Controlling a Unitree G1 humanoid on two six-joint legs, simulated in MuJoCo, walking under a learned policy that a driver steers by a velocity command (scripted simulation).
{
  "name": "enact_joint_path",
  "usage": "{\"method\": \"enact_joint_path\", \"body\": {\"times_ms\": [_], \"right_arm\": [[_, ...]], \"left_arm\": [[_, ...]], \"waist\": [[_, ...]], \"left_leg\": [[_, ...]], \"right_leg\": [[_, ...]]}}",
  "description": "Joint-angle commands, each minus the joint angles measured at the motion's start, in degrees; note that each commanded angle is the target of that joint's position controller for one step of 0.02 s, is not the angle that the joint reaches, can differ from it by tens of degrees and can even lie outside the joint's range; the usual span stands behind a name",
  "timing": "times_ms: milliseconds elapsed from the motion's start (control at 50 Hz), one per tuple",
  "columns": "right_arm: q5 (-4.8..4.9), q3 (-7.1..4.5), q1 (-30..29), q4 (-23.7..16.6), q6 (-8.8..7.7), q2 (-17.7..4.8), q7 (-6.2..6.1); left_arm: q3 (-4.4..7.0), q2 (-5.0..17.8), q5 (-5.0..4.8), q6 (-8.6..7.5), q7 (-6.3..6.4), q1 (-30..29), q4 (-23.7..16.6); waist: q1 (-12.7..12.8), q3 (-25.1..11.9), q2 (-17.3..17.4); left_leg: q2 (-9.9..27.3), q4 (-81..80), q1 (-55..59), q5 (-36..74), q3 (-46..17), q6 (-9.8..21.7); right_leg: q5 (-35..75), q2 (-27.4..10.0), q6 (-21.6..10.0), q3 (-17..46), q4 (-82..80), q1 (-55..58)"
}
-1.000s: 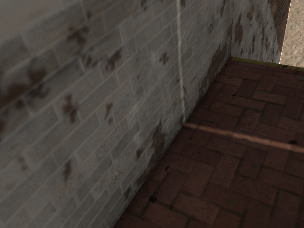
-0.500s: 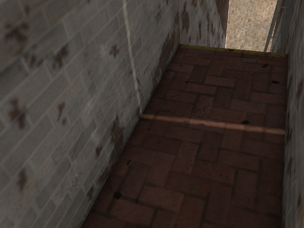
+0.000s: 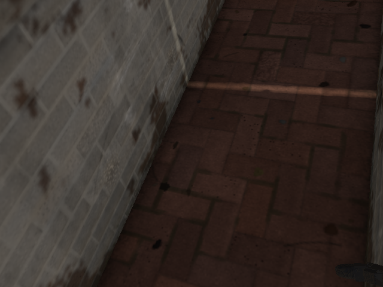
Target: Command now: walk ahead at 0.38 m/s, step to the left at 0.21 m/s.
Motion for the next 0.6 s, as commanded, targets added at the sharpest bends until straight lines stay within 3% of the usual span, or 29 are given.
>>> {"method": "enact_joint_path", "body": {"times_ms": [20,40,60,100,140,160,180,200,220,240,260,280,300,320,340,360,380,400,420,440,460,480,500,520,540,560,580,600], "right_arm": [[-1.05,-0.29,11.35,-3.98,0.67,-5.05,0.82],[-1.26,-0.20,12.65,-3.86,0.98,-4.96,0.92],[-1.45,0.20,7.58,-4.85,1.02,-3.44,0.73],[-0.93,0.00,5.32,-6.26,1.19,-3.82,0.31],[-0.43,-0.57,3.73,-7.42,1.09,-4.49,-0.03],[-0.41,-1.15,3.79,-7.67,0.74,-6.10,-0.37],[-0.39,-1.44,2.67,-8.21,0.60,-6.22,-0.51],[-0.42,-1.96,6.06,-8.51,0.44,-7.31,-0.56],[-0.69,-1.71,13.88,-5.33,0.10,-5.27,-0.92],[-1.29,-1.72,13.44,-6.36,-0.22,-5.86,-1.01],[-0.89,-2.07,11.83,-7.29,-0.33,-6.73,-0.84],[-0.96,-1.91,9.06,-8.79,-0.29,-6.13,-1.08],[-1.11,-1.99,7.24,-9.32,-0.45,-6.01,-1.26],[-2.57,-1.80,10.79,-8.77,-0.73,-5.91,-1.36],[-2.42,-1.70,14.18,-7.66,-1.32,-6.31,-1.15],[-2.62,-1.06,18.51,-6.52,-1.70,-5.66,-1.18],[-2.15,-1.01,23.19,-5.89,-2.03,-5.84,-1.45],[-2.21,-0.95,28.38,-3.92,-2.61,-5.52,-1.91],[-2.12,-0.90,33.38,-1.79,-3.04,-5.19,-2.76],[-1.77,-1.16,33.30,-0.17,-3.45,-4.99,-3.25],[-1.12,-1.28,29.85,0.28,-3.41,-4.84,-3.00],[0.02,-1.97,21.37,-0.94,-3.17,-5.73,-2.24],[-2.32,2.67,12.14,-7.91,-1.35,1.66,-3.75],[5.87,-1.98,10.32,-4.37,-1.92,-7.40,1.40],[6.26,-2.54,8.40,-4.56,-2.73,-9.00,2.54],[6.47,-2.42,7.86,-3.24,-4.18,-9.23,2.64],[5.62,-2.53,6.26,-2.13,-4.29,-9.97,1.14],[5.30,-1.71,6.80,-1.84,-4.35,-9.08,0.23]], "left_arm": [[5.10,12.50,-0.89,-0.06,-0.61,2.65,-2.37],[5.14,12.57,-0.66,0.19,-0.92,1.23,-2.81],[4.83,12.09,-0.61,0.62,-0.93,-0.40,-1.83],[4.50,12.11,-0.75,1.24,-0.83,-0.31,-1.58],[4.57,13.11,-1.00,1.61,-0.65,0.03,-1.20],[5.33,15.08,-0.78,1.62,-0.85,2.35,-0.93],[5.45,15.29,-0.79,1.71,-0.85,3.47,-0.35],[5.88,15.68,-0.83,1.46,-0.95,5.47,-0.71],[5.95,14.69,0.28,0.80,-1.78,5.07,1.05],[6.08,14.64,0.72,0.92,-1.63,5.83,1.39],[6.59,14.76,0.60,1.28,-1.87,6.49,2.14],[6.39,14.68,0.72,0.72,-1.62,7.21,2.78],[6.28,13.74,1.79,0.94,-1.62,7.60,3.11],[6.29,12.93,3.52,0.69,-1.47,11.12,4.69],[6.28,11.95,4.27,0.72,-1.26,9.72,4.83],[6.36,12.03,4.98,0.72,-0.81,7.41,4.45],[6.07,11.58,5.68,0.67,-0.32,3.65,3.66],[5.98,11.62,6.04,0.63,-0.12,0.45,2.29],[5.75,10.79,5.86,0.26,-0.09,-0.60,2.04],[5.28,9.24,4.76,-0.24,-0.31,1.24,3.10],[4.36,6.71,3.81,-1.12,-0.53,5.10,4.67],[3.98,3.77,2.53,-1.80,-1.00,11.73,7.76],[2.39,-4.59,2.15,-5.15,-4.12,2.96,1.63],[2.11,-0.98,-0.45,-4.37,-0.91,6.85,5.08],[3.03,1.84,0.31,-4.12,0.20,7.62,5.43],[3.72,4.34,0.80,-3.58,0.48,8.34,5.22],[3.95,6.33,1.82,-2.85,0.85,9.36,6.30],[4.49,7.17,1.52,-2.25,1.33,8.34,5.71]], "waist": [[0.02,-5.30,-17.83],[-0.94,-5.44,-18.56],[-0.07,-5.03,-17.83],[0.62,-4.96,-16.38],[1.11,-4.23,-15.03],[2.17,-3.80,-15.17],[2.89,-3.45,-15.48],[2.64,-4.36,-16.32],[-0.38,-5.60,-20.00],[0.43,-3.88,-21.44],[1.60,-3.77,-21.07],[2.47,-3.01,-20.54],[3.49,-3.10,-21.05],[3.81,-3.44,-28.12],[2.35,-1.80,-31.10],[0.32,-0.47,-31.79],[-2.04,1.17,-33.53],[-2.92,2.82,-33.56],[-4.13,3.58,-32.66],[-4.70,2.72,-24.51],[-3.69,0.22,-15.32],[1.65,-6.09,-3.30],[5.67,-5.77,-10.91],[4.89,-11.29,2.79],[7.15,-11.72,4.71],[7.12,-8.87,5.55],[8.61,-3.59,2.06],[7.58,0.51,-1.29]], "left_leg": [[-4.03,17.48,-1.49,-1.10,6.24,0.24],[-4.91,17.93,1.05,-1.25,8.27,0.38],[-3.22,16.31,-1.07,-1.05,6.35,0.25],[-2.07,13.95,-1.32,-0.63,5.04,-0.34],[-0.63,10.52,-1.97,-0.16,2.66,-1.16],[-0.92,9.04,-2.01,-0.86,2.86,-1.20],[-0.52,7.94,-2.22,-1.26,1.94,-1.27],[-0.91,7.39,0.01,-1.62,2.89,-1.12],[-1.40,1.25,5.23,-1.54,5.90,-0.13],[-1.74,-3.53,7.47,-2.61,7.11,0.33],[-1.51,-7.52,7.78,-4.12,8.03,0.83],[-0.40,-10.62,9.35,-4.24,6.68,1.41],[0.50,-15.17,9.48,-4.51,5.54,2.24],[-2.40,-18.29,17.12,-5.59,10.09,3.10],[-2.93,-25.61,21.45,-5.95,11.78,4.67],[-3.64,-33.93,26.26,-6.07,14.18,6.50],[-4.33,-43.71,30.76,-6.23,17.16,7.98],[-3.43,-54.83,34.88,-4.54,20.04,9.54],[-2.96,-65.43,39.00,-0.67,23.45,11.00],[-1.74,-74.00,43.05,8.28,24.93,12.33],[0.47,-79.27,45.47,12.60,24.96,13.45],[4.23,-74.12,49.07,16.10,23.02,13.40],[11.16,-60.91,55.47,8.30,14.49,8.65],[11.54,-67.34,41.36,17.34,17.68,14.81],[9.97,-63.41,41.48,18.06,17.36,16.96],[8.85,-61.80,29.00,8.63,15.90,17.56],[8.71,-58.86,24.03,0.03,15.87,17.10],[7.95,-55.34,21.61,-4.53,15.00,16.74]], "right_leg": [[-25.67,-1.07,7.67,-1.15,-7.37,-0.47],[-24.64,0.12,9.08,-3.28,-8.60,-2.38],[-22.75,-0.95,6.92,-2.36,-7.07,0.35],[-24.49,-3.53,4.44,1.76,-8.10,2.09],[-27.60,-6.77,1.67,7.17,-8.97,3.98],[-28.31,-7.30,1.00,7.81,-9.82,5.78],[-28.90,-7.89,0.11,8.90,-9.73,6.72],[-30.06,-7.35,0.55,9.13,-10.58,7.02],[-32.88,-5.06,-1.26,6.44,-10.87,6.03],[-33.10,-4.02,-2.20,4.77,-11.98,4.82],[-32.40,-3.45,-2.15,5.22,-12.45,6.76],[-32.00,-4.26,-3.39,5.82,-12.76,5.63],[-31.03,-3.83,-5.35,5.62,-11.10,7.33],[-27.39,1.23,-4.29,-3.00,-12.20,5.10],[-26.14,3.04,-3.06,-5.74,-15.44,1.96],[-25.58,5.03,-1.63,-8.46,-17.49,-0.85],[-26.65,6.67,-0.39,-9.59,-19.76,-2.89],[-25.68,7.14,-0.62,-9.00,-20.83,-4.39],[-23.72,8.06,-0.04,-8.97,-20.42,-4.44],[-25.02,9.48,0.14,-9.83,-12.48,-4.90],[-23.56,11.14,-0.37,-12.09,-0.93,-5.17],[-16.19,12.56,-3.23,-16.42,13.81,-5.11],[-7.57,13.70,-8.15,-20.66,22.33,-19.60],[-5.04,9.84,-8.62,-17.97,18.87,-3.44],[-1.90,10.35,-7.64,-18.94,15.38,-1.04],[-1.66,9.87,-6.71,-20.98,14.94,8.80],[-2.74,10.12,-6.57,-20.77,12.24,9.96],[-2.03,9.26,-5.83,-19.69,6.29,7.70]]}}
